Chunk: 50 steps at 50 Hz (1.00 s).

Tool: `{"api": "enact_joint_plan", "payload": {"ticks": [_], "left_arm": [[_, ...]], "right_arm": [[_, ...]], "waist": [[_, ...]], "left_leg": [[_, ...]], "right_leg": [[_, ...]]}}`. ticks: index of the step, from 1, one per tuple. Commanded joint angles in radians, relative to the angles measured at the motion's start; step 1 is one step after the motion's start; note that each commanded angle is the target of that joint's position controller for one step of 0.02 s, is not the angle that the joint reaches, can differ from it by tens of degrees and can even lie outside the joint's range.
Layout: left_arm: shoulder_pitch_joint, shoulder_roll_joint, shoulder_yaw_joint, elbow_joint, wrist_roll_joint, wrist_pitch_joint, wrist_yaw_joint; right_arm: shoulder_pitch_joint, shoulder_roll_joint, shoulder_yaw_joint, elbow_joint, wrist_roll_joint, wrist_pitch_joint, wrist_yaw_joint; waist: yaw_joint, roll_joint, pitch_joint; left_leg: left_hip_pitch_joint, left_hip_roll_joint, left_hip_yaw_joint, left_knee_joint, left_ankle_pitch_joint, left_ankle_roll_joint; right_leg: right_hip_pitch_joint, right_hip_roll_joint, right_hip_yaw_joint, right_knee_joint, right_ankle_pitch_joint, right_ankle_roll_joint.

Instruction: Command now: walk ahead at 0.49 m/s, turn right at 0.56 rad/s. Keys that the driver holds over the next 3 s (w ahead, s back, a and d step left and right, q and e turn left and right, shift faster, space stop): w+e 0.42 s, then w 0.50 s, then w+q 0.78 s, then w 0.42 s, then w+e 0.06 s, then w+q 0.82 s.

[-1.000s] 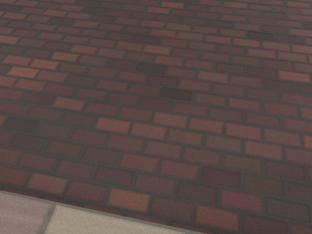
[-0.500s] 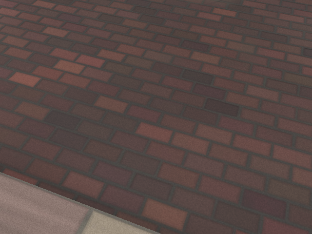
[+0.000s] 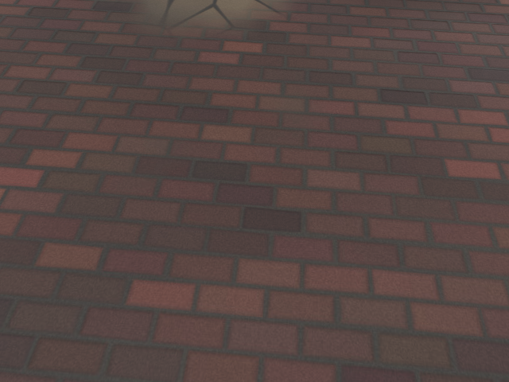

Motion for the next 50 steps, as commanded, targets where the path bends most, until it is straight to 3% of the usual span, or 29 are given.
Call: {"api": "enact_joint_plan", "payload": {"ticks": [1, 3, 5, 7, 8, 9, 12, 13, 15, 18, 19, 20, 21, 22, 23, 24, 25, 26, 28, 31, 34, 39, 41, 43, 44, 45, 46, 47, 50], "left_arm": [[0.217, 0.015, -0.015, 0.062, 0.005, -0.010, -0.005], [-0.053, -0.057, -0.062, -0.016, 0.025, -0.002, -0.021], [-0.054, 0.021, -0.046, -0.032, 0.002, -0.011, -0.011], [-0.018, 0.102, -0.032, -0.027, 0.040, -0.012, 0.000], [0.015, 0.107, -0.031, -0.035, 0.043, -0.012, 0.003], [0.175, 0.032, -0.044, 0.021, 0.054, -0.028, 0.029], [0.655, -0.061, -0.056, 0.166, 0.015, -0.019, 0.068], [0.541, -0.090, -0.069, 0.102, -0.009, 0.001, 0.063], [0.334, 0.069, -0.060, 0.044, 0.055, 0.043, -0.018], [0.262, 0.094, -0.059, -0.005, 0.019, 0.029, -0.031], [0.251, 0.014, -0.039, 0.018, -0.128, 0.073, 0.049], [0.277, -0.008, -0.053, 0.054, -0.098, 0.082, 0.065], [0.388, -0.122, -0.067, 0.082, -0.086, 0.072, 0.049], [0.504, -0.124, -0.068, 0.067, -0.127, 0.071, 0.058], [0.477, -0.085, -0.071, -0.010, -0.135, 0.066, 0.076], [0.299, -0.059, -0.063, -0.068, -0.139, 0.079, 0.096], [0.128, -0.029, -0.051, -0.106, -0.124, 0.094, 0.108], [0.081, -0.053, -0.055, -0.132, -0.116, 0.112, 0.106], [0.023, -0.090, -0.055, -0.158, -0.100, 0.132, 0.087], [-0.005, -0.058, -0.034, -0.169, -0.032, 0.096, 0.062], [-0.159, -0.097, -0.050, -0.223, -0.062, 0.096, 0.032], [-0.391, -0.066, -0.046, -0.291, -0.072, 0.081, 0.000], [-0.383, -0.036, -0.033, -0.290, -0.069, 0.077, -0.007], [-0.122, 0.064, 0.016, -0.212, -0.060, 0.078, 0.005], [0.106, 0.161, 0.047, -0.163, -0.041, 0.085, 0.023], [0.206, 0.214, 0.055, -0.118, -0.054, 0.091, 0.022], [0.229, 0.133, 0.036, -0.101, -0.049, 0.100, 0.027], [0.111, 0.103, 0.025, -0.109, -0.056, 0.099, 0.031], [-0.106, 0.006, 0.006, -0.127, -0.039, 0.073, 0.019]], "right_arm": [[-0.175, -0.086, 0.001, -0.173, 0.005, -0.014, -0.040], [-0.068, -0.023, 0.018, -0.133, -0.022, 0.034, -0.064], [-0.065, -0.051, 0.011, -0.170, -0.005, 0.051, -0.066], [-0.068, 0.039, 0.049, -0.200, -0.018, 0.046, -0.038], [-0.028, 0.024, 0.042, -0.202, -0.017, 0.039, -0.027], [-0.158, 0.002, 0.041, -0.239, -0.021, 0.035, -0.020], [-0.476, -0.025, 0.031, -0.303, -0.028, 0.024, -0.030], [-0.504, -0.001, 0.047, -0.294, -0.020, 0.019, -0.019], [-0.444, 0.038, 0.059, -0.329, 0.011, 0.036, 0.005], [-0.158, -0.069, 0.014, -0.237, 0.011, 0.043, -0.006], [-0.119, -0.130, -0.069, -0.229, 0.192, 0.022, -0.072], [0.039, -0.156, -0.076, -0.177, 0.191, 0.008, -0.093], [0.221, -0.144, -0.068, -0.107, 0.126, 0.006, -0.085], [0.287, -0.185, -0.084, -0.069, 0.091, 0.006, -0.064], [0.264, -0.252, -0.115, -0.037, 0.123, 0.022, -0.044], [0.217, -0.152, -0.093, -0.018, 0.137, 0.027, -0.048], [0.130, -0.024, -0.057, -0.035, 0.103, 0.026, -0.059], [0.044, -0.034, -0.046, -0.020, 0.095, 0.019, -0.064], [-0.039, 0.051, -0.015, 0.014, 0.103, 0.002, -0.064], [-0.072, -0.058, -0.036, -0.004, 0.061, -0.009, -0.095], [0.017, -0.130, -0.061, 0.030, 0.118, -0.002, -0.117], [0.160, -0.112, -0.077, 0.071, 0.114, 0.036, -0.102], [0.154, -0.140, -0.088, 0.074, 0.111, 0.045, -0.093], [0.103, -0.143, -0.088, 0.057, 0.112, 0.042, -0.086], [0.074, -0.112, -0.076, 0.012, 0.100, 0.023, -0.083], [0.152, -0.012, -0.040, 0.005, 0.095, -0.011, -0.064], [0.083, -0.103, -0.074, 0.011, 0.127, -0.031, -0.056], [-0.011, -0.126, -0.086, -0.026, 0.143, -0.032, -0.065], [-0.031, -0.075, -0.097, -0.028, 0.117, 0.005, -0.091]], "waist": [[0.050, 0.023, -0.021], [-0.113, -0.022, 0.071], [-0.123, 0.012, 0.012], [-0.116, -0.007, -0.008], [-0.121, 0.007, -0.003], [-0.002, -0.015, 0.014], [0.260, -0.066, 0.057], [0.250, -0.017, 0.050], [0.110, -0.112, 0.091], [-0.074, -0.009, 0.168], [-0.069, -0.049, 0.074], [-0.134, -0.011, -0.012], [-0.120, 0.088, -0.199], [-0.098, 0.249, -0.276], [-0.073, 0.332, -0.298], [-0.088, 0.230, -0.180], [-0.105, 0.011, -0.071], [-0.059, 0.011, 0.042], [0.014, 0.047, 0.205], [0.016, 0.094, 0.099], [-0.028, 0.082, 0.054], [-0.133, 0.036, 0.118], [-0.111, 0.064, 0.090], [0.032, 0.082, -0.087], [0.112, -0.007, -0.271], [0.085, -0.238, -0.441], [0.115, -0.168, -0.379], [0.078, -0.149, -0.197], [-0.055, -0.084, -0.050]], "left_leg": [[-0.633, 0.049, -0.189, 0.137, 0.116, 0.034], [-0.362, 0.065, -0.164, 0.005, 0.116, 0.073], [-0.200, 0.052, -0.053, -0.175, 0.144, 0.047], [0.080, 0.038, 0.041, -0.135, 0.450, 0.042], [0.104, 0.018, 0.064, -0.124, 0.455, 0.033], [-0.264, 0.073, -0.155, -0.229, 0.651, 0.032], [-1.053, 0.080, -0.188, -0.531, 0.596, 0.012], [-0.788, 0.074, -0.135, -0.835, 0.818, 0.039], [-0.002, 0.019, 0.018, -0.659, 1.002, 0.054], [0.298, 0.037, 0.008, -0.811, 0.912, 0.047], [0.194, 0.069, -0.133, -1.032, 0.818, 0.086], [0.328, 0.149, -0.124, -0.998, 0.996, 0.098], [0.702, 0.248, -0.150, -0.669, 1.368, 0.117], [0.857, 0.392, -0.297, -0.575, 1.431, 0.202], [0.794, 0.491, -0.528, -0.738, 0.893, 0.332], [0.651, 0.469, -0.566, -0.923, 0.410, 0.362], [0.433, 0.422, -0.519, -1.030, 0.104, 0.346], [0.202, 0.414, -0.534, -1.058, 0.081, 0.352], [-0.054, 0.293, -0.316, -1.048, 0.096, 0.241], [-0.269, 0.117, -0.021, -1.106, 0.445, 0.226], [-0.027, 0.197, -0.081, -1.138, 0.566, 0.251], [0.265, 0.261, -0.111, -1.069, 0.572, 0.248], [0.270, 0.250, -0.083, -0.999, 0.715, 0.233], [0.160, 0.173, 0.005, -0.703, 1.014, 0.190], [-0.174, 0.098, 0.068, -0.351, 0.769, 0.132], [-0.466, -0.036, -0.016, -0.049, -0.039, 0.097], [-0.601, -0.002, -0.116, 0.054, -0.059, 0.102], [-0.658, 0.041, -0.069, 0.038, 0.043, 0.104], [-0.446, 0.113, -0.073, -0.105, 0.236, 0.093]], "right_leg": [[0.389, -0.344, 0.636, -0.308, 0.120, -0.284], [-0.139, -0.264, 0.539, -0.393, -0.016, -0.271], [-0.278, -0.169, 0.398, -0.402, -0.006, -0.210], [-0.464, -0.076, 0.261, -0.271, 0.092, -0.137], [-0.480, -0.073, 0.261, -0.199, 0.110, -0.140], [-0.128, -0.108, 0.390, -0.113, -0.048, -0.134], [0.672, -0.197, 0.616, 0.193, -0.170, -0.164], [0.422, -0.119, 0.524, 0.195, -0.242, -0.139], [-0.390, -0.070, 0.475, 0.046, -0.402, -0.148], [-0.430, -0.040, 0.529, 0.282, -0.537, -0.090], [-0.117, -0.027, 0.475, 0.420, -0.153, -0.045], [-0.099, -0.014, 0.405, 0.712, -0.255, 0.012], [-0.370, 0.039, 0.351, 1.095, -0.647, 0.035], [-0.623, 0.031, 0.273, 1.483, -0.645, 0.090], [-0.762, -0.055, 0.154, 1.602, -0.489, 0.126], [-0.872, -0.106, 0.063, 1.601, -0.336, 0.131], [-0.811, -0.147, 0.078, 1.492, -0.196, 0.106], [-0.736, -0.184, 0.101, 1.415, -0.132, 0.105], [-0.700, -0.222, 0.205, 1.107, -0.032, 0.065], [-0.239, -0.199, 0.067, 0.387, 0.380, 0.115], [-0.199, -0.205, 0.068, 0.085, 0.413, 0.130], [-0.290, -0.178, 0.019, -0.128, 0.246, 0.072], [-0.145, -0.140, -0.012, -0.192, 0.162, 0.043], [0.300, -0.110, -0.019, -0.203, 0.226, -0.024], [0.733, -0.330, 0.255, -0.148, 0.353, -0.123], [0.977, -0.544, 0.676, -0.272, 0.220, -0.258], [0.952, -0.516, 0.681, -0.329, 0.123, -0.240], [0.782, -0.480, 0.500, -0.357, 0.201, -0.191], [0.364, -0.372, 0.260, -0.477, 0.333, -0.111]]}}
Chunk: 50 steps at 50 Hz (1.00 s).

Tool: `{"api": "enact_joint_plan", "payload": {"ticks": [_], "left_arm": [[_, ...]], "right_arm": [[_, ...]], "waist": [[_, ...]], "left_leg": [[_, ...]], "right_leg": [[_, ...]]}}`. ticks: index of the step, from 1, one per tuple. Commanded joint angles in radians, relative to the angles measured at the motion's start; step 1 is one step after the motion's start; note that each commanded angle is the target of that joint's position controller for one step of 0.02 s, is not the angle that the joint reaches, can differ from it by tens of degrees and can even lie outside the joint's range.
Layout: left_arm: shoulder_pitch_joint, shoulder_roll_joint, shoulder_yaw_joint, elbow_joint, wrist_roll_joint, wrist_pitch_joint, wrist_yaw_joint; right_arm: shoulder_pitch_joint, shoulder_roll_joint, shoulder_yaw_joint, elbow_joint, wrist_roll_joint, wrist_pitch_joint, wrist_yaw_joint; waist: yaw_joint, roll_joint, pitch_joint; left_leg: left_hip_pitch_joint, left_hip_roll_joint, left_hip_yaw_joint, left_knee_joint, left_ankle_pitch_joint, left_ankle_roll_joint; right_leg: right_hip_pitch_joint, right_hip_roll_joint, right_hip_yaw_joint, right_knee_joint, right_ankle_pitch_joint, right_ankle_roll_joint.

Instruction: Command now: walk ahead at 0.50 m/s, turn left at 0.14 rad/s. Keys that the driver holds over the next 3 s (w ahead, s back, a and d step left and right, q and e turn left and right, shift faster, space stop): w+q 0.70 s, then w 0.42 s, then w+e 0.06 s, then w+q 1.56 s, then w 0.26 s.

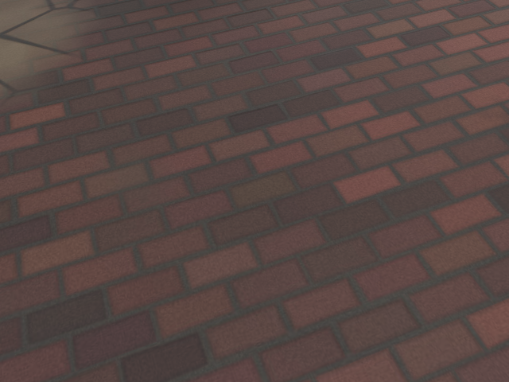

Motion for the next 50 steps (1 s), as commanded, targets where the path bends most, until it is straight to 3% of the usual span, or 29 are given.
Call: {"api": "enact_joint_plan", "payload": {"ticks": [1, 2, 6, 10, 15, 17, 18, 19, 20, 21, 22, 23, 24, 25, 26, 29, 31, 34, 37, 40, 42, 43, 44, 45, 46, 47, 48, 49, 50], "left_arm": [[0.032, 0.079, 0.035, -0.008, 0.012, -0.029, -0.005], [0.047, 0.090, 0.039, 0.012, 0.016, -0.038, -0.006], [0.109, 0.118, 0.049, 0.079, 0.022, -0.049, 0.021], [0.134, 0.142, 0.049, 0.115, 0.009, -0.052, 0.038], [0.222, 0.180, 0.060, 0.174, -0.006, -0.030, 0.045], [0.199, 0.211, 0.069, 0.168, -0.009, -0.017, 0.049], [0.191, 0.228, 0.073, 0.164, -0.010, -0.010, 0.053], [0.176, 0.235, 0.074, 0.159, -0.009, -0.003, 0.057], [0.175, 0.229, 0.068, 0.144, -0.003, -0.005, 0.060], [0.268, 0.089, 0.021, 0.095, 0.029, -0.030, 0.037], [0.215, 0.135, 0.023, 0.086, 0.001, -0.079, 0.014], [0.108, 0.193, 0.043, 0.056, -0.036, -0.103, 0.005], [0.061, 0.178, 0.037, 0.043, -0.032, -0.112, 0.011], [0.048, 0.168, 0.042, 0.049, -0.008, -0.109, 0.023], [0.059, 0.173, 0.050, 0.050, 0.005, -0.096, 0.029], [0.057, 0.140, 0.052, 0.026, 0.016, -0.062, 0.033], [-0.025, 0.115, 0.042, -0.004, 0.022, -0.055, 0.036], [-0.127, 0.091, 0.029, -0.035, 0.017, -0.058, 0.027], [-0.180, 0.114, 0.029, -0.060, 0.003, -0.062, 0.015], [-0.204, 0.145, 0.033, -0.078, 0.006, -0.079, 0.000], [-0.165, 0.163, 0.039, -0.074, 0.005, -0.091, -0.002], [-0.084, 0.182, 0.049, -0.051, 0.010, -0.095, 0.002], [0.054, 0.218, 0.064, -0.023, 0.022, -0.097, 0.006], [0.213, 0.294, 0.086, -0.001, 0.031, -0.093, 0.010], [0.286, 0.283, 0.089, 0.042, 0.008, -0.079, -0.002], [0.260, 0.211, 0.068, 0.036, -0.015, -0.075, -0.004], [0.182, 0.178, 0.055, 0.019, -0.010, -0.066, -0.002], [0.127, 0.159, 0.045, 0.010, 0.000, -0.058, -0.001], [0.104, 0.142, 0.036, 0.008, 0.010, -0.057, -0.002]], "right_arm": [[0.009, -0.048, -0.026, -0.064, -0.002, 0.011, -0.012], [0.008, -0.033, -0.026, -0.066, -0.002, 0.023, -0.014], [-0.109, -0.053, -0.037, -0.118, -0.010, 0.029, -0.015], [-0.258, -0.031, -0.022, -0.171, -0.015, 0.025, 0.012], [-0.390, -0.042, -0.014, -0.255, -0.012, 0.034, 0.049], [-0.378, -0.064, -0.023, -0.278, -0.014, 0.036, 0.065], [-0.323, -0.087, -0.035, -0.276, -0.014, 0.039, 0.069], [-0.188, -0.121, -0.056, -0.246, -0.010, 0.040, 0.071], [-0.013, -0.195, -0.091, -0.204, -0.006, 0.043, 0.059], [0.042, -0.318, -0.115, -0.199, -0.002, 0.038, 0.049], [0.086, -0.256, -0.090, -0.215, -0.007, 0.035, 0.045], [0.043, -0.199, -0.074, -0.215, -0.022, 0.030, 0.039], [-0.036, -0.168, -0.066, -0.231, -0.017, 0.023, 0.034], [-0.108, -0.139, -0.058, -0.245, -0.016, 0.019, 0.032], [-0.147, -0.112, -0.047, -0.257, -0.020, 0.016, 0.027], [-0.142, -0.134, -0.050, -0.262, -0.011, 0.014, 0.014], [-0.117, -0.166, -0.060, -0.259, -0.007, 0.016, 0.001], [-0.076, -0.173, -0.065, -0.247, -0.005, 0.025, -0.004], [-0.024, -0.154, -0.060, -0.219, -0.003, 0.026, 0.000], [0.014, -0.141, -0.055, -0.196, -0.007, 0.029, -0.005], [0.011, -0.152, -0.057, -0.194, -0.014, 0.034, -0.009], [-0.006, -0.142, -0.053, -0.203, -0.015, 0.036, -0.010], [-0.032, -0.116, -0.041, -0.219, -0.022, 0.033, -0.006], [0.047, -0.075, -0.026, -0.229, -0.017, 0.023, -0.003], [0.121, -0.068, -0.016, -0.220, -0.001, 0.014, -0.004], [0.043, -0.145, -0.031, -0.224, 0.007, 0.011, -0.003], [-0.049, -0.161, -0.035, -0.245, 0.002, 0.011, -0.003], [-0.104, -0.153, -0.034, -0.260, -0.014, 0.009, -0.002], [-0.114, -0.140, -0.036, -0.265, -0.023, 0.008, -0.001]], "waist": [[0.017, -0.094, -0.057], [0.009, -0.089, -0.042], [0.024, -0.074, 0.004], [0.063, -0.066, 0.041], [0.101, -0.059, 0.082], [0.072, -0.086, 0.047], [0.037, -0.110, 0.003], [-0.037, -0.103, -0.065], [-0.113, -0.045, -0.158], [-0.038, 0.225, -0.274], [-0.069, 0.191, -0.413], [-0.086, 0.134, -0.282], [-0.051, 0.046, -0.184], [-0.006, -0.021, -0.112], [0.029, -0.019, -0.094], [0.063, -0.001, -0.063], [0.047, 0.006, -0.031], [0.003, 0.048, -0.019], [-0.027, 0.073, -0.008], [-0.032, 0.076, -0.001], [-0.003, 0.099, -0.003], [0.041, 0.096, -0.042], [0.107, 0.062, -0.147], [0.127, -0.104, -0.296], [0.122, -0.308, -0.337], [0.140, -0.198, -0.209], [0.132, -0.117, -0.087], [0.110, -0.067, -0.016], [0.084, -0.071, 0.007]], "left_leg": [[-0.212, 0.073, -0.062, -0.006, 0.116, 0.000], [-0.212, 0.068, -0.069, -0.019, 0.143, -0.003], [-0.294, 0.041, -0.118, -0.198, 0.343, 0.000], [-0.221, 0.015, -0.049, -0.447, 0.531, 0.018], [-0.294, 0.003, 0.001, -0.546, 0.390, 0.062], [-0.196, -0.043, 0.071, -0.564, 0.260, 0.095], [-0.092, -0.080, 0.108, -0.558, 0.202, 0.115], [0.089, -0.123, 0.126, -0.607, 0.223, 0.145], [0.399, -0.090, 0.015, -0.645, 0.283, 0.195], [0.805, 0.181, -0.529, -0.704, 0.196, 0.388], [0.916, 0.274, -0.841, -0.876, 0.091, 0.447], [0.843, 0.235, -0.684, -0.885, 0.134, 0.378], [0.688, 0.191, -0.547, -0.885, 0.226, 0.337], [0.527, 0.153, -0.446, -0.896, 0.356, 0.309], [0.422, 0.124, -0.381, -0.917, 0.445, 0.294], [0.284, 0.089, -0.319, -0.952, 0.527, 0.293], [0.226, 0.056, -0.272, -0.962, 0.519, 0.275], [0.173, 0.002, -0.234, -0.945, 0.434, 0.217], [0.214, 0.031, -0.283, -0.931, 0.334, 0.200], [0.330, 0.082, -0.348, -0.856, 0.328, 0.199], [0.374, 0.094, -0.371, -0.803, 0.423, 0.188], [0.374, 0.057, -0.354, -0.727, 0.548, 0.171], [0.308, 0.010, -0.302, -0.547, 0.587, 0.142], [0.020, -0.109, -0.194, -0.232, 0.371, 0.066], [-0.219, -0.171, -0.154, -0.010, -0.193, 0.025], [-0.331, -0.115, -0.190, 0.079, -0.166, 0.030], [-0.350, -0.071, -0.149, 0.082, -0.075, 0.030], [-0.329, -0.034, -0.111, 0.036, -0.006, 0.029], [-0.287, -0.001, -0.099, -0.018, 0.041, 0.026]], "right_leg": [[0.205, -0.271, 0.243, -0.261, 0.215, -0.167], [0.175, -0.274, 0.203, -0.283, 0.255, -0.171], [0.188, -0.268, 0.088, -0.314, 0.314, -0.147], [0.189, -0.249, -0.015, -0.331, 0.276, -0.106], [0.407, -0.323, -0.053, -0.244, 0.379, -0.082], [0.436, -0.324, -0.089, -0.138, 0.645, -0.058], [0.433, -0.321, -0.107, -0.040, 0.820, -0.047], [0.397, -0.297, -0.135, 0.136, 0.908, -0.026], [0.203, -0.253, -0.149, 0.407, 0.739, 0.013], [-0.269, -0.064, -0.113, 0.818, -0.074, 0.081], [-0.420, 0.008, 0.111, 0.958, -0.397, 0.066], [-0.515, -0.052, 0.145, 0.957, -0.316, 0.038], [-0.490, -0.097, 0.137, 0.869, -0.233, 0.024], [-0.423, -0.129, 0.127, 0.765, -0.190, 0.032], [-0.337, -0.154, 0.128, 0.703, -0.167, 0.040], [-0.272, -0.145, 0.100, 0.556, -0.114, 0.088], [-0.263, -0.120, 0.082, 0.391, 0.001, 0.112], [-0.173, -0.066, 0.070, 0.162, 0.219, 0.109], [-0.142, -0.056, 0.086, 0.075, 0.291, 0.097], [-0.159, -0.063, 0.098, 0.025, 0.211, 0.062], [-0.101, -0.051, 0.075, -0.009, 0.132, 0.031], [0.015, -0.037, 0.062, -0.043, 0.126, 0.004], [0.229, -0.113, 0.123, -0.006, 0.155, -0.049], [0.601, -0.299, 0.405, 0.012, 0.118, -0.184], [0.728, -0.431, 0.741, -0.116, -0.110, -0.270], [0.648, -0.413, 0.741, -0.158, -0.312, -0.234], [0.508, -0.379, 0.617, -0.186, -0.290, -0.196], [0.381, -0.340, 0.524, -0.218, -0.195, -0.182], [0.303, -0.309, 0.462, -0.241, -0.102, -0.172]]}}
Over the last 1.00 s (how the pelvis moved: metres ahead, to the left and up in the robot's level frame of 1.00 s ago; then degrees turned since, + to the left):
0.55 -0.04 -0.14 -21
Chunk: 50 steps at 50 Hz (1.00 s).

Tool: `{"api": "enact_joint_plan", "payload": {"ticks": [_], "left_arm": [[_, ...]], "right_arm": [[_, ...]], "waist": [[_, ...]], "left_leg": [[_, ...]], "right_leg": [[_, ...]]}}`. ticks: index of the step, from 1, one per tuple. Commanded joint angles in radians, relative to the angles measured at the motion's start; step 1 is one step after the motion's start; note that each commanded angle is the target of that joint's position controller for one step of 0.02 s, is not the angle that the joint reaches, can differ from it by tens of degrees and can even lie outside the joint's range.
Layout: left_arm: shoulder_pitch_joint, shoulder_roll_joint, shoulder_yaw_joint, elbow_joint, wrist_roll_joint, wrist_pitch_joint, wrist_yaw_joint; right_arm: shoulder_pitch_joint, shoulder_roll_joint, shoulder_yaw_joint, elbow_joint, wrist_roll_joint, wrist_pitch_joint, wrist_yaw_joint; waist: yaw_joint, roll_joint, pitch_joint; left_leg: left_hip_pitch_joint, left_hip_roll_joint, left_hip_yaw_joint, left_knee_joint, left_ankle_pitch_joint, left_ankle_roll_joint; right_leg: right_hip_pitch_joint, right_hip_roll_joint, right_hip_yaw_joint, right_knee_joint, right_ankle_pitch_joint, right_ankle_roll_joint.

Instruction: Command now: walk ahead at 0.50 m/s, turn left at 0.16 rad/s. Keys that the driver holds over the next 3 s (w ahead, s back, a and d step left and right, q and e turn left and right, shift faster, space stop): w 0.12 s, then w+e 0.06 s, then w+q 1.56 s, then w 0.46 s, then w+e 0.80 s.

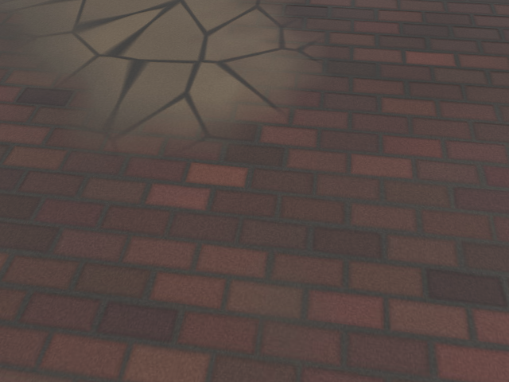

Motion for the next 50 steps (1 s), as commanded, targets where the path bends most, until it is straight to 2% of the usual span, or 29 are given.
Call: {"api": "enact_joint_plan", "payload": {"ticks": [1, 3, 6, 8, 10, 15, 17, 18, 19, 20, 21, 22, 23, 24, 25, 26, 28, 30, 35, 40, 42, 43, 44, 45, 46, 47, 48, 49, 50], "left_arm": [[0.063, 0.093, 0.015, -0.025, 0.012, 0.004, 0.001], [0.077, 0.102, 0.015, -0.010, 0.005, 0.001, 0.001], [0.110, 0.150, 0.027, 0.013, -0.004, 0.005, 0.011], [0.148, 0.158, 0.028, 0.028, -0.015, 0.012, 0.015], [0.176, 0.173, 0.030, 0.042, -0.020, 0.019, 0.019], [0.252, 0.182, 0.030, 0.088, -0.017, 0.033, 0.019], [0.245, 0.200, 0.036, 0.095, -0.015, 0.043, 0.024], [0.230, 0.212, 0.040, 0.093, -0.015, 0.048, 0.028], [0.213, 0.211, 0.039, 0.088, -0.015, 0.054, 0.032], [0.203, 0.197, 0.031, 0.069, -0.005, 0.055, 0.040], [0.257, 0.122, 0.003, 0.023, 0.017, 0.038, 0.038], [0.269, 0.098, -0.011, 0.031, 0.016, 0.009, 0.026], [0.203, 0.179, 0.010, 0.006, -0.013, -0.013, 0.012], [0.123, 0.182, 0.008, -0.017, -0.027, -0.026, 0.008], [0.093, 0.170, 0.008, -0.026, -0.012, -0.029, 0.012], [0.087, 0.176, 0.017, -0.026, 0.009, -0.022, 0.018], [0.105, 0.154, 0.018, -0.037, 0.018, -0.002, 0.021], [0.073, 0.135, 0.015, -0.056, 0.021, 0.012, 0.026], [-0.126, 0.091, -0.003, -0.119, 0.016, 0.007, 0.016], [-0.203, 0.136, 0.009, -0.162, -0.001, -0.006, 0.001], [-0.159, 0.155, 0.019, -0.156, -0.004, -0.015, 0.000], [-0.084, 0.170, 0.030, -0.136, -0.001, -0.018, 0.005], [0.037, 0.206, 0.045, -0.120, 0.014, -0.022, 0.013], [0.182, 0.288, 0.066, -0.106, 0.029, -0.017, 0.023], [0.238, 0.277, 0.070, -0.073, 0.005, 0.000, 0.015], [0.191, 0.192, 0.048, -0.094, -0.005, 0.006, 0.016], [0.146, 0.155, 0.036, -0.102, 0.001, 0.015, 0.019], [0.098, 0.135, 0.028, -0.101, 0.008, 0.020, 0.019], [0.068, 0.114, 0.020, -0.096, 0.013, 0.020, 0.020]], "right_arm": [[-0.066, -0.103, -0.029, -0.106, -0.012, -0.025, 0.001], [-0.061, -0.069, -0.022, -0.107, -0.010, -0.021, 0.002], [-0.155, -0.047, -0.010, -0.140, -0.017, -0.021, 0.001], [-0.229, -0.031, -0.002, -0.161, -0.020, -0.026, 0.004], [-0.276, -0.027, 0.003, -0.169, -0.011, -0.030, 0.012], [-0.396, -0.046, 0.006, -0.215, 0.006, -0.028, 0.039], [-0.388, -0.065, 0.002, -0.225, 0.006, -0.028, 0.050], [-0.338, -0.085, -0.008, -0.216, 0.002, -0.027, 0.051], [-0.223, -0.115, -0.026, -0.183, -0.002, -0.025, 0.049], [-0.063, -0.169, -0.051, -0.142, -0.005, -0.021, 0.041], [0.060, -0.271, -0.076, -0.131, -0.018, -0.016, 0.033], [0.086, -0.242, -0.067, -0.119, 0.005, -0.012, 0.037], [0.054, -0.184, -0.047, -0.123, 0.002, -0.011, 0.036], [-0.005, -0.162, -0.041, -0.137, -0.007, -0.011, 0.033], [-0.059, -0.152, -0.038, -0.144, -0.013, -0.012, 0.034], [-0.098, -0.127, -0.029, -0.156, -0.019, -0.015, 0.034], [-0.120, -0.127, -0.028, -0.165, -0.017, -0.016, 0.031], [-0.103, -0.147, -0.035, -0.159, -0.010, -0.019, 0.019], [-0.017, -0.179, -0.048, -0.128, 0.001, -0.010, -0.003], [0.054, -0.172, -0.047, -0.100, 0.009, 0.005, -0.009], [0.045, -0.173, -0.049, -0.102, 0.006, 0.014, -0.013], [0.034, -0.153, -0.043, -0.106, 0.004, 0.017, -0.012], [0.021, -0.108, -0.026, -0.121, -0.003, 0.014, -0.009], [0.094, -0.052, -0.008, -0.141, 0.005, 0.007, -0.007], [0.159, -0.074, -0.002, -0.158, 0.018, 0.000, -0.010], [0.105, -0.162, -0.024, -0.142, 0.023, 0.002, -0.010], [0.020, -0.182, -0.031, -0.154, 0.014, 0.010, -0.010], [-0.021, -0.169, -0.032, -0.166, 0.005, 0.015, -0.008], [-0.037, -0.153, -0.036, -0.172, 0.001, 0.020, -0.005]], "waist": [[0.032, -0.102, -0.008], [0.022, -0.125, -0.017], [0.039, -0.103, -0.005], [0.060, -0.097, 0.003], [0.074, -0.102, 0.007], [0.111, -0.106, 0.037], [0.086, -0.116, 0.028], [0.051, -0.123, -0.006], [-0.012, -0.110, -0.076], [-0.079, -0.078, -0.173], [-0.081, 0.110, -0.310], [-0.076, 0.238, -0.386], [-0.088, 0.163, -0.279], [-0.074, 0.090, -0.167], [-0.039, 0.004, -0.093], [-0.006, -0.005, -0.065], [0.033, 0.028, -0.053], [0.036, 0.033, -0.038], [-0.031, 0.035, -0.003], [-0.046, 0.052, -0.004], [-0.016, 0.083, -0.016], [0.024, 0.085, -0.048], [0.083, 0.054, -0.149], [0.101, -0.131, -0.304], [0.083, -0.358, -0.365], [0.097, -0.225, -0.228], [0.101, -0.145, -0.123], [0.078, -0.110, -0.052], [0.055, -0.123, -0.013]], "left_leg": [[-0.322, 0.141, -0.007, 0.005, 0.104, -0.009], [-0.298, 0.154, 0.021, -0.061, 0.130, -0.021], [-0.319, 0.166, 0.046, -0.234, 0.259, -0.045], [-0.273, 0.149, 0.060, -0.374, 0.367, -0.054], [-0.225, 0.123, 0.075, -0.486, 0.453, -0.061], [-0.253, 0.112, 0.084, -0.579, 0.426, -0.015], [-0.219, 0.093, 0.097, -0.600, 0.339, 0.022], [-0.133, 0.064, 0.121, -0.614, 0.311, 0.044], [0.034, 0.029, 0.149, -0.647, 0.334, 0.072], [0.289, 0.064, 0.085, -0.631, 0.382, 0.113], [0.675, 0.295, -0.321, -0.635, 0.339, 0.249], [0.796, 0.406, -0.665, -0.780, 0.230, 0.347], [0.730, 0.374, -0.586, -0.805, 0.146, 0.304], [0.589, 0.327, -0.451, -0.819, 0.202, 0.271], [0.443, 0.290, -0.369, -0.845, 0.288, 0.249], [0.343, 0.260, -0.314, -0.869, 0.382, 0.234], [0.235, 0.236, -0.285, -0.906, 0.452, 0.245], [0.171, 0.215, -0.235, -0.925, 0.476, 0.251], [0.078, 0.143, -0.166, -0.910, 0.392, 0.182], [0.193, 0.185, -0.290, -0.806, 0.311, 0.158], [0.227, 0.189, -0.335, -0.740, 0.342, 0.144], [0.213, 0.157, -0.325, -0.676, 0.375, 0.123], [0.141, 0.106, -0.273, -0.499, 0.372, 0.090], [-0.138, -0.012, -0.133, -0.176, 0.141, 0.015], [-0.364, -0.019, -0.073, 0.047, -0.194, -0.012], [-0.444, 0.045, -0.089, 0.141, -0.130, -0.023], [-0.449, 0.078, -0.054, 0.159, -0.048, -0.030], [-0.420, 0.106, -0.034, 0.125, 0.013, -0.035], [-0.392, 0.135, -0.031, 0.087, 0.053, -0.034]], "right_leg": [[0.257, -0.287, 0.383, -0.272, -0.042, -0.173], [0.222, -0.263, 0.307, -0.300, 0.063, -0.179], [0.216, -0.253, 0.222, -0.329, 0.191, -0.183], [0.198, -0.222, 0.180, -0.328, 0.228, -0.166], [0.202, -0.210, 0.140, -0.319, 0.225, -0.151], [0.356, -0.289, 0.120, -0.277, 0.229, -0.129], [0.413, -0.309, 0.093, -0.219, 0.362, -0.108], [0.421, -0.301, 0.064, -0.150, 0.527, -0.094], [0.400, -0.271, 0.017, -0.013, 0.686, -0.071], [0.270, -0.232, -0.028, 0.195, 0.661, -0.036], [-0.119, -0.112, -0.086, 0.570, 0.282, 0.032], [-0.346, -0.007, 0.033, 0.778, -0.369, 0.052], [-0.457, -0.068, 0.105, 0.846, -0.346, 0.039], [-0.463, -0.106, 0.090, 0.817, -0.266, 0.028], [-0.425, -0.135, 0.081, 0.731, -0.205, 0.032], [-0.363, -0.160, 0.084, 0.659, -0.167, 0.040], [-0.294, -0.164, 0.080, 0.589, -0.144, 0.064], [-0.289, -0.153, 0.066, 0.498, -0.079, 0.092], [-0.180, -0.086, 0.060, 0.147, 0.242, 0.106], [-0.130, -0.056, 0.099, 0.016, 0.188, 0.084], [-0.058, -0.049, 0.090, -0.017, 0.099, 0.058], [0.055, -0.051, 0.073, -0.060, 0.098, 0.033], [0.270, -0.142, 0.138, -0.035, 0.097, -0.018], [0.638, -0.361, 0.420, -0.029, 0.042, -0.138], [0.746, -0.498, 0.758, -0.118, -0.189, -0.227], [0.635, -0.466, 0.700, -0.158, -0.324, -0.193], [0.509, -0.423, 0.555, -0.173, -0.281, -0.153], [0.388, -0.378, 0.447, -0.204, -0.185, -0.137], [0.308, -0.345, 0.368, -0.233, -0.114, -0.127]]}}
Over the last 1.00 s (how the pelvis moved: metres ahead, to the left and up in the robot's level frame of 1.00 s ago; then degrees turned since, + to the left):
0.55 0.13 0.00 27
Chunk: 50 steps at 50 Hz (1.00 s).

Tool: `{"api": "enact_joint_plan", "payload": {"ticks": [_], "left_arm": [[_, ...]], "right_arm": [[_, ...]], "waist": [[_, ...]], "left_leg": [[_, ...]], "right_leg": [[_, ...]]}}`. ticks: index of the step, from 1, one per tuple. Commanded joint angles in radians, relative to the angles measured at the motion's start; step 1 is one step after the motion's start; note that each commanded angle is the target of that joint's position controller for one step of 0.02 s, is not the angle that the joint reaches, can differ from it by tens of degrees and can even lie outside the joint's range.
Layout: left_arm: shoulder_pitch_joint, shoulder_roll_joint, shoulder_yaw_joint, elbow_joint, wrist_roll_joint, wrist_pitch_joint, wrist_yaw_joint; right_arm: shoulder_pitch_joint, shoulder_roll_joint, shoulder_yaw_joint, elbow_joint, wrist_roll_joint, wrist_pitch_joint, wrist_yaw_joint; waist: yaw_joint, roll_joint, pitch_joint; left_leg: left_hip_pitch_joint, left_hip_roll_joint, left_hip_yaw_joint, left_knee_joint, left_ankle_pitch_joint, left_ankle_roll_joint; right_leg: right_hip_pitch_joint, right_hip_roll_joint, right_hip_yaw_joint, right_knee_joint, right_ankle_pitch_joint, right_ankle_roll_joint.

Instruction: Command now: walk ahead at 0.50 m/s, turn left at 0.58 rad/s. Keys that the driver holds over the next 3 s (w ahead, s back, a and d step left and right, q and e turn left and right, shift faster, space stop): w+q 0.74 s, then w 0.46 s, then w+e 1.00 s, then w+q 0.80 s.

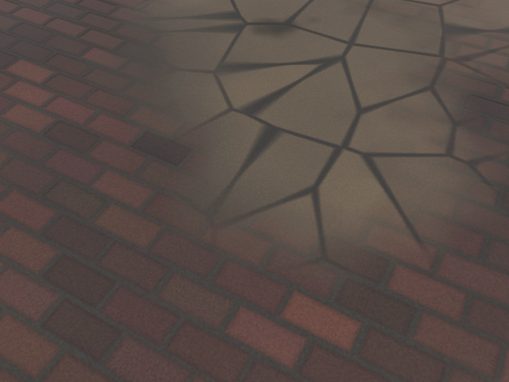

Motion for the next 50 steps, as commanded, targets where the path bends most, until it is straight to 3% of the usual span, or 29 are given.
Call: {"api": "enact_joint_plan", "payload": {"ticks": [1, 3, 6, 10, 15, 17, 18, 19, 20, 21, 22, 23, 24, 25, 26, 28, 30, 35, 37, 40, 42, 43, 44, 45, 46, 47, 48, 49, 50], "left_arm": [[0.074, 0.103, 0.029, -0.015, 0.009, 0.004, 0.007], [0.074, 0.114, 0.036, -0.001, 0.003, -0.006, 0.005], [0.087, 0.151, 0.050, 0.022, 0.002, -0.012, 0.006], [0.105, 0.179, 0.056, 0.043, -0.005, -0.001, 0.010], [0.169, 0.229, 0.071, 0.077, -0.029, 0.024, 0.011], [0.167, 0.259, 0.081, 0.079, -0.039, 0.036, 0.015], [0.164, 0.272, 0.085, 0.077, -0.043, 0.044, 0.019], [0.157, 0.259, 0.079, 0.073, -0.044, 0.050, 0.023], [0.177, 0.211, 0.058, 0.057, -0.016, 0.046, 0.027], [0.258, 0.069, 0.010, -0.010, 0.022, 0.020, 0.012], [0.155, 0.159, 0.023, -0.017, -0.015, -0.015, -0.001], [0.070, 0.201, 0.034, -0.045, -0.049, -0.031, -0.007], [0.061, 0.184, 0.028, -0.044, -0.036, -0.040, -0.002], [0.063, 0.184, 0.031, -0.033, -0.010, -0.040, 0.005], [0.082, 0.190, 0.037, -0.028, -0.001, -0.030, 0.005], [0.099, 0.171, 0.036, -0.024, 0.007, -0.008, 0.004], [0.062, 0.145, 0.029, -0.036, 0.014, 0.004, 0.007], [-0.128, 0.099, 0.007, -0.084, 0.004, -0.001, -0.006], [-0.174, 0.111, 0.010, -0.102, -0.007, -0.008, -0.014], [-0.167, 0.138, 0.020, -0.103, -0.008, -0.018, -0.027], [-0.120, 0.149, 0.028, -0.095, -0.007, -0.024, -0.027], [-0.048, 0.163, 0.039, -0.076, -0.002, -0.027, -0.022], [0.066, 0.196, 0.053, -0.060, 0.011, -0.032, -0.017], [0.204, 0.276, 0.073, -0.043, 0.027, -0.032, -0.012], [0.291, 0.275, 0.082, 0.005, 0.004, -0.018, -0.026], [0.271, 0.196, 0.059, -0.001, -0.022, -0.015, -0.027], [0.210, 0.163, 0.048, -0.010, -0.017, -0.006, -0.022], [0.162, 0.147, 0.039, -0.015, -0.006, 0.001, -0.019], [0.135, 0.129, 0.031, -0.014, 0.003, 0.002, -0.017]], "right_arm": [[-0.058, -0.097, -0.033, -0.108, -0.002, -0.006, 0.006], [-0.067, -0.060, -0.025, -0.121, 0.000, 0.003, 0.010], [-0.116, -0.048, -0.019, -0.145, -0.006, 0.004, 0.015], [-0.224, -0.032, -0.008, -0.169, -0.004, -0.008, 0.039], [-0.342, -0.042, -0.008, -0.226, -0.001, -0.006, 0.066], [-0.312, -0.073, -0.023, -0.234, -0.008, -0.001, 0.069], [-0.238, -0.102, -0.040, -0.220, -0.011, 0.003, 0.067], [-0.077, -0.148, -0.069, -0.176, -0.008, 0.006, 0.059], [0.098, -0.227, -0.103, -0.134, -0.002, 0.016, 0.039], [0.049, -0.340, -0.109, -0.149, 0.005, 0.006, 0.034], [0.084, -0.253, -0.085, -0.177, -0.001, -0.010, 0.040], [0.053, -0.200, -0.067, -0.160, -0.010, -0.025, 0.044], [-0.002, -0.178, -0.058, -0.160, -0.009, -0.031, 0.043], [-0.071, -0.152, -0.049, -0.169, -0.013, -0.031, 0.040], [-0.112, -0.131, -0.040, -0.184, -0.024, -0.032, 0.037], [-0.134, -0.131, -0.038, -0.182, -0.025, -0.036, 0.030], [-0.114, -0.146, -0.042, -0.164, -0.020, -0.039, 0.017], [-0.041, -0.165, -0.049, -0.116, -0.008, -0.030, -0.002], [-0.006, -0.170, -0.051, -0.095, -0.003, -0.027, -0.003], [0.022, -0.143, -0.043, -0.067, -0.003, -0.022, -0.006], [0.020, -0.141, -0.043, -0.055, -0.008, -0.015, -0.005], [0.011, -0.127, -0.038, -0.055, -0.010, -0.013, -0.003], [0.007, -0.089, -0.023, -0.064, -0.017, -0.014, 0.000], [0.092, -0.044, -0.005, -0.077, -0.012, -0.021, 0.000], [0.172, -0.037, 0.003, -0.068, 0.002, -0.032, -0.002], [0.088, -0.122, -0.014, -0.065, 0.010, -0.034, -0.001], [-0.022, -0.145, -0.020, -0.085, 0.006, -0.034, -0.001], [-0.089, -0.136, -0.018, -0.104, -0.009, -0.037, 0.000], [-0.107, -0.119, -0.019, -0.109, -0.018, -0.040, 0.004]], "waist": [[0.053, -0.149, 0.005], [0.044, -0.148, 0.012], [0.046, -0.111, 0.011], [0.083, -0.095, 0.031], [0.109, -0.096, 0.071], [0.071, -0.120, 0.034], [0.022, -0.129, -0.017], [-0.067, -0.106, -0.100], [-0.137, -0.003, -0.198], [-0.002, 0.266, -0.282], [-0.089, 0.144, -0.391], [-0.093, 0.094, -0.242], [-0.051, 0.023, -0.163], [-0.008, -0.006, -0.109], [0.028, 0.012, -0.088], [0.054, 0.018, -0.073], [0.051, 0.008, -0.045], [-0.020, 0.035, 0.001], [-0.037, 0.041, 0.008], [-0.035, 0.062, 0.003], [-0.010, 0.094, 0.002], [0.030, 0.094, -0.027], [0.083, 0.066, -0.130], [0.096, -0.112, -0.290], [0.089, -0.346, -0.352], [0.115, -0.223, -0.226], [0.119, -0.138, -0.107], [0.101, -0.093, -0.035], [0.074, -0.095, 0.000]], "left_leg": [[-0.320, 0.140, -0.020, 0.049, 0.090, -0.010], [-0.308, 0.153, 0.000, 0.014, 0.133, -0.018], [-0.338, 0.166, -0.001, -0.095, 0.246, -0.032], [-0.283, 0.151, 0.054, -0.327, 0.440, -0.021], [-0.259, 0.124, 0.115, -0.483, 0.376, 0.024], [-0.165, 0.070, 0.167, -0.510, 0.267, 0.062], [-0.052, 0.028, 0.197, -0.528, 0.234, 0.087], [0.176, -0.019, 0.212, -0.589, 0.292, 0.123], [0.497, 0.075, 0.034, -0.598, 0.305, 0.180], [0.781, 0.330, -0.550, -0.705, 0.126, 0.363], [0.813, 0.375, -0.724, -0.833, -0.002, 0.385], [0.718, 0.346, -0.577, -0.845, 0.077, 0.335], [0.573, 0.302, -0.458, -0.842, 0.177, 0.301], [0.438, 0.264, -0.369, -0.848, 0.290, 0.276], [0.345, 0.237, -0.317, -0.869, 0.380, 0.269], [0.251, 0.218, -0.275, -0.901, 0.476, 0.280], [0.188, 0.193, -0.218, -0.916, 0.519, 0.279], [0.130, 0.127, -0.163, -0.899, 0.396, 0.209], [0.147, 0.144, -0.204, -0.878, 0.352, 0.200], [0.254, 0.190, -0.262, -0.803, 0.339, 0.186], [0.294, 0.204, -0.285, -0.750, 0.417, 0.170], [0.297, 0.171, -0.270, -0.680, 0.521, 0.151], [0.254, 0.120, -0.223, -0.508, 0.555, 0.119], [-0.016, 0.010, -0.121, -0.187, 0.350, 0.049], [-0.258, -0.062, -0.074, 0.059, -0.148, 0.001], [-0.368, -0.009, -0.115, 0.152, -0.114, 0.001], [-0.390, 0.031, -0.078, 0.155, -0.029, 0.003], [-0.371, 0.063, -0.041, 0.110, 0.033, 0.005], [-0.338, 0.099, -0.029, 0.050, 0.082, 0.006]], "right_leg": [[0.250, -0.294, 0.312, -0.280, -0.054, -0.153], [0.210, -0.284, 0.220, -0.323, 0.034, -0.168], [0.233, -0.295, 0.118, -0.346, 0.164, -0.184], [0.260, -0.264, -0.031, -0.344, 0.236, -0.150], [0.381, -0.310, -0.099, -0.304, 0.299, -0.118], [0.423, -0.314, -0.140, -0.189, 0.595, -0.097], [0.423, -0.303, -0.166, -0.061, 0.754, -0.083], [0.349, -0.269, -0.201, 0.144, 0.799, -0.054], [0.099, -0.230, -0.203, 0.451, 0.512, -0.010], [-0.345, -0.024, -0.113, 0.791, -0.398, 0.048], [-0.445, -0.024, 0.097, 0.892, -0.417, 0.035], [-0.518, -0.067, 0.092, 0.875, -0.315, 0.017], [-0.474, -0.108, 0.090, 0.788, -0.228, 0.009], [-0.405, -0.135, 0.089, 0.704, -0.179, 0.017], [-0.334, -0.153, 0.096, 0.662, -0.146, 0.022], [-0.283, -0.147, 0.081, 0.597, -0.117, 0.049], [-0.280, -0.131, 0.067, 0.500, -0.043, 0.077], [-0.195, -0.059, 0.061, 0.141, 0.255, 0.090], [-0.163, -0.041, 0.072, 0.080, 0.280, 0.082], [-0.153, -0.046, 0.088, 0.018, 0.230, 0.049], [-0.096, -0.039, 0.064, -0.004, 0.141, 0.013], [0.008, -0.022, 0.038, -0.043, 0.130, -0.014], [0.203, -0.090, 0.090, -0.020, 0.153, -0.064], [0.567, -0.286, 0.379, -0.004, 0.111, -0.193], [0.711, -0.415, 0.758, -0.150, -0.155, -0.290], [0.636, -0.402, 0.757, -0.196, -0.354, -0.257], [0.506, -0.367, 0.618, -0.213, -0.329, -0.220], [0.381, -0.325, 0.513, -0.236, -0.231, -0.207], [0.299, -0.291, 0.443, -0.261, -0.140, -0.201]]}}
Over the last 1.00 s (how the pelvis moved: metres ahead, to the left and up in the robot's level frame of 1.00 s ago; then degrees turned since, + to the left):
0.54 0.06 0.00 22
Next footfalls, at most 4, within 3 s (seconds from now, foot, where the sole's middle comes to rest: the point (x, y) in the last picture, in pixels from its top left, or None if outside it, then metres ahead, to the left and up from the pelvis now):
0.40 left None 0.33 0.19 -0.77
0.88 right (223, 317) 0.67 0.11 -0.77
1.38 left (98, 291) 0.77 0.47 -0.77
1.90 right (158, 195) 1.12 0.33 -0.77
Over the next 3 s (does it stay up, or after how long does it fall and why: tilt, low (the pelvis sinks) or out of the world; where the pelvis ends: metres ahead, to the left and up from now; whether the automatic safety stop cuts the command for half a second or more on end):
stays up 1.57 0.47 0.00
